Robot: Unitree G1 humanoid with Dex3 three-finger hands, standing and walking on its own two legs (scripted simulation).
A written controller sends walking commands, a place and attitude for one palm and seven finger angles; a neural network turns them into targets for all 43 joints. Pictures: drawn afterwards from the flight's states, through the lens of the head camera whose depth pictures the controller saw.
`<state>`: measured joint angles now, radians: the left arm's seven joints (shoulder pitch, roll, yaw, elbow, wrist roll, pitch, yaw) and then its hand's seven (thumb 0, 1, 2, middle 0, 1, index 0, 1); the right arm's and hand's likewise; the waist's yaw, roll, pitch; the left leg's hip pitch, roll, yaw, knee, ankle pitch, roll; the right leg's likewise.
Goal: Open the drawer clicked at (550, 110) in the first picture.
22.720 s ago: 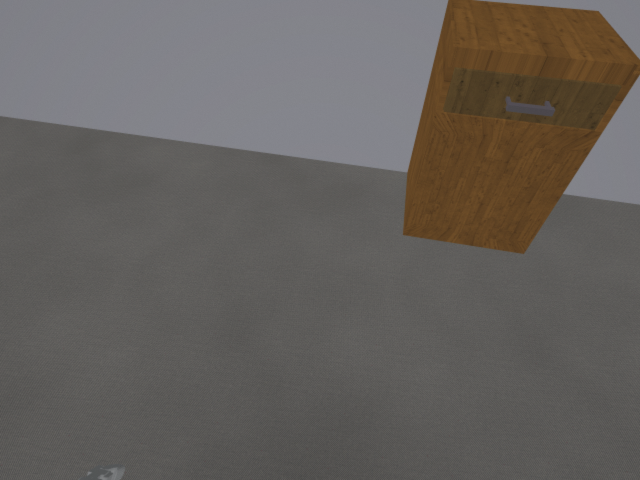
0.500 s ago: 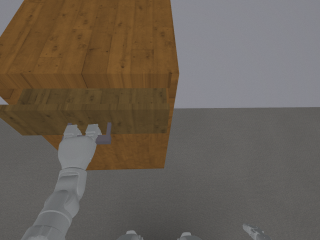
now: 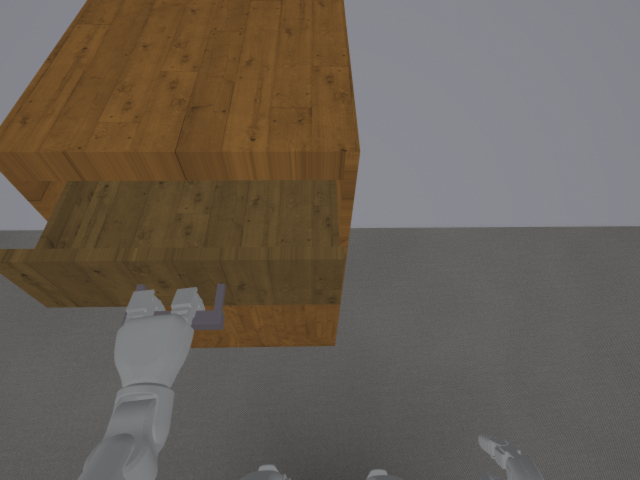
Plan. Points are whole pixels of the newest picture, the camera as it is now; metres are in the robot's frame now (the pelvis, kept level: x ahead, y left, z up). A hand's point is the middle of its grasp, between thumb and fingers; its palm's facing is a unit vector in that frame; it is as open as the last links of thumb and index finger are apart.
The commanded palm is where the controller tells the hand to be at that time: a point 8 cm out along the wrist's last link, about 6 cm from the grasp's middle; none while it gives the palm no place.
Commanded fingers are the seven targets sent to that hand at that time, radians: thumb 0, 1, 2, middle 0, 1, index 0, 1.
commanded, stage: pull the drawer open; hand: left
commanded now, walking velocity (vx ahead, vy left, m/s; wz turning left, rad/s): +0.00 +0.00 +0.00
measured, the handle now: (177, 306) +0.35 +0.21 -0.04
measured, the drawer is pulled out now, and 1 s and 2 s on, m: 0.14 0.26 0.30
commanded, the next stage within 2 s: open the thumb to release the handle in 1.60 s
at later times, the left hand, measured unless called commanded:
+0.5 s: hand (160, 417) +0.21 +0.21 -0.06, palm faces -0.05 -0.09 -0.99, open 5.8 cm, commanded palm +0.17 +0.21 -0.01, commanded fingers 0.00 0.90 0.90 -0.40 -1.35 -0.40 -1.35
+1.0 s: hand (152, 459) +0.17 +0.21 -0.06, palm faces -0.08 -0.10 -0.99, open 5.9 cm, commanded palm +0.12 +0.21 -0.01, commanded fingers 0.00 0.90 0.90 -0.40 -1.35 -0.40 -1.35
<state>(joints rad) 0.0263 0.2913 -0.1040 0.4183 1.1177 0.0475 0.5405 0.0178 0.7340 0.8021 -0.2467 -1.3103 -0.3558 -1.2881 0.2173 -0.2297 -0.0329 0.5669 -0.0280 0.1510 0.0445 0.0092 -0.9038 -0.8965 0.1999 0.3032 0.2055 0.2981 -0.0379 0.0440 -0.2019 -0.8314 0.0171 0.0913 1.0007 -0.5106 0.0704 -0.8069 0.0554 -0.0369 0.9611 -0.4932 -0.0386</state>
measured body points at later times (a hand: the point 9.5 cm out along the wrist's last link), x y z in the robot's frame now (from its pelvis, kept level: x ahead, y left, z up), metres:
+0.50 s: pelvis -0.01 -0.02 -0.01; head +0.06 -0.02 +0.44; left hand +0.21 +0.21 +0.00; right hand +0.17 -0.25 -0.12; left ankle -0.02 +0.07 -0.68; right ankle -0.02 -0.10 -0.68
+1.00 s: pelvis -0.01 -0.03 -0.02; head +0.06 -0.05 +0.42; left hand +0.16 +0.21 +0.00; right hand +0.18 -0.26 -0.13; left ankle -0.02 +0.07 -0.68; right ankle -0.02 -0.10 -0.68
